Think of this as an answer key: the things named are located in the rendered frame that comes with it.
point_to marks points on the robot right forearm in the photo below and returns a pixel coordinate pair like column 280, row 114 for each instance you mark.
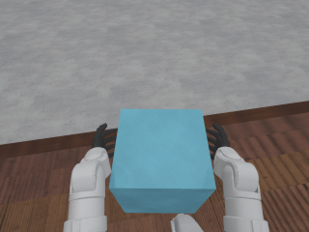
column 241, row 190

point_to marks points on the carton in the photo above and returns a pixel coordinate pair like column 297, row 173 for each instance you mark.
column 162, row 161

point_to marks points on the right robot thigh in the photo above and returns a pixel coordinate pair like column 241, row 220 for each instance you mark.
column 185, row 223

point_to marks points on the robot left forearm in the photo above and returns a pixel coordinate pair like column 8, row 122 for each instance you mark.
column 87, row 193

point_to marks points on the robot left hand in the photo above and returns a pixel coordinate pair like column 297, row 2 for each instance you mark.
column 100, row 142

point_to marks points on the robot right hand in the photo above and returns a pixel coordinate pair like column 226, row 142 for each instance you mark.
column 220, row 141

